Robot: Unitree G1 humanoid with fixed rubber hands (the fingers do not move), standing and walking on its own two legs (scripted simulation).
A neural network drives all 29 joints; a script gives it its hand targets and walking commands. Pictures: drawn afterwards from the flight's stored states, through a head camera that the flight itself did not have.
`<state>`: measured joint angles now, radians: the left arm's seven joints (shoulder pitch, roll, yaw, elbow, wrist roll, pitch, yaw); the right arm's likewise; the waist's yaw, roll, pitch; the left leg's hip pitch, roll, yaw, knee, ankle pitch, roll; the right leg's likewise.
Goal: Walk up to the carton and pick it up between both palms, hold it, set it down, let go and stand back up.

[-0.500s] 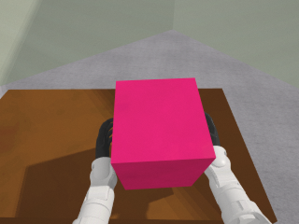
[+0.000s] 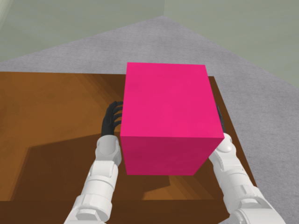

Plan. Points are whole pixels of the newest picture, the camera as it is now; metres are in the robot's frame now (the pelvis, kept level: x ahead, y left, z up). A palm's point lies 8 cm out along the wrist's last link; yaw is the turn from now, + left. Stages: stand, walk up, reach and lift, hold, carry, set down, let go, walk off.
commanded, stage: reach and lift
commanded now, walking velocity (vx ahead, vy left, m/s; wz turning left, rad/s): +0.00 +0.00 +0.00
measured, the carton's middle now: (163, 123) +0.39 -0.02 +0.06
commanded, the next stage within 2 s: hold in 1.70 s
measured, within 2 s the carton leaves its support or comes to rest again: neither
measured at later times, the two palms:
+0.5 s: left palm (76, 113) +0.36 +0.20 +0.14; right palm (197, 107) +0.39 -0.09 +0.14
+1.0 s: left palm (86, 113) +0.36 +0.17 +0.14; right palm (209, 112) +0.37 -0.12 +0.14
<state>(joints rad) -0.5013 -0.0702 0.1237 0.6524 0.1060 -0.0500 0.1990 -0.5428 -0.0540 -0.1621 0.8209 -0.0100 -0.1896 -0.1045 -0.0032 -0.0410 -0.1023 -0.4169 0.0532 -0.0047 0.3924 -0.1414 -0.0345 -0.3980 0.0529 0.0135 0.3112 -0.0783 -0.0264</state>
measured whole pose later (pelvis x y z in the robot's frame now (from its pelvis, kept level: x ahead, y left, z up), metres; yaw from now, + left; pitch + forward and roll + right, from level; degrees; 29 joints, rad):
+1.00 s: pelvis +0.00 +0.02 +0.00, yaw +2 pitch -3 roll -1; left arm -0.48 -0.09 0.18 0.07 0.19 0.61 0.11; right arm -0.54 -0.02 -0.10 0.36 0.10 0.31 -0.15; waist -0.05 -0.01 0.06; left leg -0.15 0.00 -0.02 0.39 -0.18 0.00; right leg -0.13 0.01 0.01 0.32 -0.13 0.01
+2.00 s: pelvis +0.01 +0.02 +0.00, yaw +3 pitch -8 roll -1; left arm -0.54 -0.06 0.25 0.11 0.22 0.68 0.05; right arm -0.63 -0.03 -0.06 0.44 0.19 0.35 -0.21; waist -0.06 -0.01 0.06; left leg -0.05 0.01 -0.04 0.38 -0.19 0.00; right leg -0.02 0.01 -0.02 0.30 -0.15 0.00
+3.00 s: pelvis +0.01 +0.01 +0.00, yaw +4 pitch -9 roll -1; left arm -0.58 -0.04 0.28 0.11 0.26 0.72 0.00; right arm -0.68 -0.01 -0.07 0.48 0.18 0.37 -0.23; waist -0.07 -0.04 0.06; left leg -0.04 0.01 -0.05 0.39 -0.19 -0.02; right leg 0.00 0.02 -0.04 0.31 -0.15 -0.01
